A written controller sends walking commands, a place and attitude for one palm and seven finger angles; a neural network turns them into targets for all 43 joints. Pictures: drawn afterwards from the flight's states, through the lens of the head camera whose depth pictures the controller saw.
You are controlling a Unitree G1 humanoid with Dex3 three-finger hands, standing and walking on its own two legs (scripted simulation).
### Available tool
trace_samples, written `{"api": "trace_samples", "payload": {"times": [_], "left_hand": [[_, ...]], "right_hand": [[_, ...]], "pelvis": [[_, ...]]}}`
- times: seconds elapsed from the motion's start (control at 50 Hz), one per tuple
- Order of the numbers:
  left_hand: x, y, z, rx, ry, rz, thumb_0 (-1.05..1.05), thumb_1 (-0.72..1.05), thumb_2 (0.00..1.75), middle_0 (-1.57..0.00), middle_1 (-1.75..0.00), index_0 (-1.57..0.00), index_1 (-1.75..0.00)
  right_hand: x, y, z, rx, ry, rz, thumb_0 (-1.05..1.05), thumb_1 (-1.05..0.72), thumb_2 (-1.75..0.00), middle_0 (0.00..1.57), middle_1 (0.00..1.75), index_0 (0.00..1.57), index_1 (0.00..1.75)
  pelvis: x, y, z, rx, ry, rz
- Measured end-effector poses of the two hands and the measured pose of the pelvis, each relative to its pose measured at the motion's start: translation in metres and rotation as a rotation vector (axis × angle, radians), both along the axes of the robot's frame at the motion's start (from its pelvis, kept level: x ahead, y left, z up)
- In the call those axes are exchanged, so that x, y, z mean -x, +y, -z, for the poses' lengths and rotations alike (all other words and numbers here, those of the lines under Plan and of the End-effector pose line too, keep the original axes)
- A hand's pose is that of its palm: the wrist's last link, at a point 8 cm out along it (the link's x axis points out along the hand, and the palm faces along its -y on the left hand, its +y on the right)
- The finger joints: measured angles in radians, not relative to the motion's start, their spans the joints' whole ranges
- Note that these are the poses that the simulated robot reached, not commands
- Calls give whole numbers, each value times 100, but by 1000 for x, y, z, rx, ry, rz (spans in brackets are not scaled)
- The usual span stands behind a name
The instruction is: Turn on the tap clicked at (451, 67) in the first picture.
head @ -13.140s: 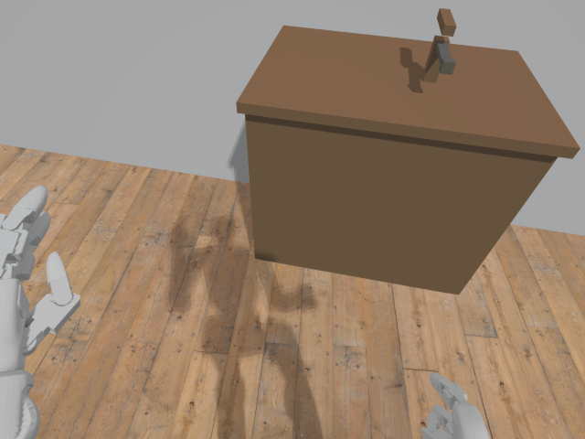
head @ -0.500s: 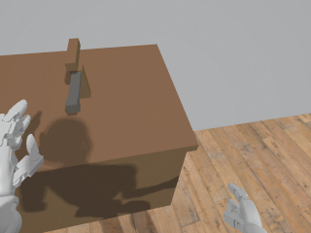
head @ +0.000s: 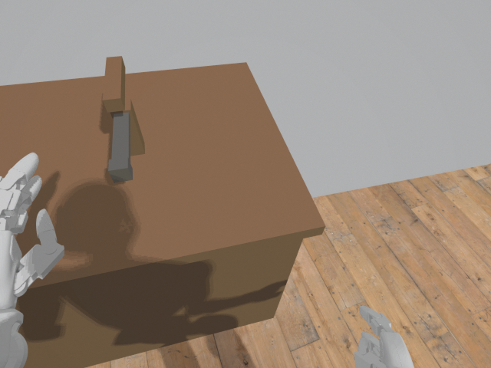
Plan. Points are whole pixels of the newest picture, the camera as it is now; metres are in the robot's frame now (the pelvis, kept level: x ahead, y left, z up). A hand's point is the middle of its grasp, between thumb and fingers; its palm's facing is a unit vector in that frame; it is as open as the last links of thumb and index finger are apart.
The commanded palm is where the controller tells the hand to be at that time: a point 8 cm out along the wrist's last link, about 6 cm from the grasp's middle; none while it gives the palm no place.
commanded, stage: come to a stop and stand still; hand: left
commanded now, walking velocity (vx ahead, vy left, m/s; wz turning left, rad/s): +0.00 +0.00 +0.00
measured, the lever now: (120, 169) +0.36 +0.24 +0.12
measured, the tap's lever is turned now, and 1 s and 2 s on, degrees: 0 0 0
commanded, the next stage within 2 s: look again from close up in 0.10 s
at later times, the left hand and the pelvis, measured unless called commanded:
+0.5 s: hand (118, 240) +0.23 +0.19 +0.14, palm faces +0.26 -0.91 -0.34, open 7.4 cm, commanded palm +0.18 +0.25 +0.17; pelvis +0.01 -0.02 +0.00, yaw -2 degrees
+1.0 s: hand (118, 230) +0.24 +0.19 +0.15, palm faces +0.32 -0.88 -0.35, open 7.4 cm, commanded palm +0.18 +0.22 +0.17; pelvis +0.01 -0.05 -0.01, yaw -3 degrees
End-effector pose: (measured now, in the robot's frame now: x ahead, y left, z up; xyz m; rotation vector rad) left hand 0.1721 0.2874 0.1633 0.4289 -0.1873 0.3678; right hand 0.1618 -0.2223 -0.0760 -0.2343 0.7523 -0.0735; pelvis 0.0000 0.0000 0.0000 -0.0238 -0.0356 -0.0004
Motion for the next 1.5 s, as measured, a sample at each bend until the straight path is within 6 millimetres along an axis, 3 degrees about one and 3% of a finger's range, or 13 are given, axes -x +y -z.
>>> {"api": "trace_samples", "payload": {"times": [0.2, 0.26, 0.32, 0.36, 0.48, 0.58, 0.68, 0.76, 0.92, 1.18, 1.34, 1.44, 1.5], "left_hand": [[-6, -10, -6, -9, -12, 13, 2, 89, 90, -21, -30, -21, -31], [-20, 12, -32, -186, -108, -6, 2, 89, 90, -21, -30, -21, -31], [-29, 27, -36, -130, -180, -78, 2, 89, 90, -21, -30, -21, -31], [-32, 14, -30, -68, -184, -63, 2, 89, 90, -20, -30, -20, -31], [-27, -54, 3, 32, -55, 147, 2, 90, 90, -20, -30, -20, -31], [-25, -37, 9, -14, -22, 106, 1, 89, 90, -22, -30, -21, -31], [-26, -21, -9, -28, -126, 19, 2, 89, 90, -21, -30, -21, -31], [-30, -34, -17, -3, -182, 50, 2, 89, 90, -21, -30, -20, -31], [-38, -52, 3, 9, -71, 111, 1, 89, 90, -21, -30, -20, -31], [-16, -73, -12, -14, -100, 84, 1, 89, 90, -21, -30, -21, -31], [-29, -61, 9, 32, -12, 51, 1, 89, 90, -21, -30, -21, -31], [-64, -13, -40, -150, -215, 8, 2, 88, 90, -22, -30, -21, -31], [-75, -16, -48, -117, -264, 46, 2, 89, 90, -21, -30, -20, -31]], "right_hand": [[-24, -3, -6, -7, -42, -15, 1, -91, -90, 20, 30, 20, 30], [-25, -3, -6, 14, -42, -76, 1, -91, -90, 20, 30, 20, 30], [-24, -5, -11, -16, -67, -74, 1, -91, -90, 20, 30, 20, 30], [-22, -9, -13, -33, -98, -63, 1, -91, -90, 20, 30, 20, 30], [-8, -24, -11, -41, -114, 5, 1, -90, -90, 20, 30, 20, 30], [7, -39, -11, 14, -47, 44, 1, -91, -90, 20, 30, 20, 30], [10, -48, -11, 53, -13, 31, 1, -91, -90, 20, 30, 20, 30], [4, -49, -12, 44, -32, 27, 2, -91, -90, 20, 30, 20, 30], [-9, -46, -16, -7, -92, 43, 1, -91, -90, 20, 30, 20, 30], [0, -71, -6, 1, -52, 27, 1, -90, -90, 20, 30, 20, 30], [11, -77, -2, 43, 8, 80, 1, -91, -90, 20, 30, 20, 30], [15, -65, 0, 58, 56, 26, 1, -91, -90, 20, 30, 20, 30], [13, -55, 1, 11, 24, 50, 1, -91, -90, 20, 30, 20, 30]], "pelvis": [[-6, -6, 0, -4, -2, -1], [-2, -16, 2, -3, 18, -12], [0, -22, 2, -11, 19, 13], [0, -21, 2, -13, 16, 23], [-5, -23, 3, -9, 11, 36], [-6, -33, 2, -4, 21, 27], [-8, -35, 2, -3, 20, 28], [-10, -35, 2, -5, 16, 34], [-9, -45, 5, -5, 11, 48], [-3, -65, 6, 5, 16, 38], [-11, -56, 3, 6, 27, 43], [-3, -50, 3, 2, 32, 49], [-6, -35, 3, 1, 40, 72]]}}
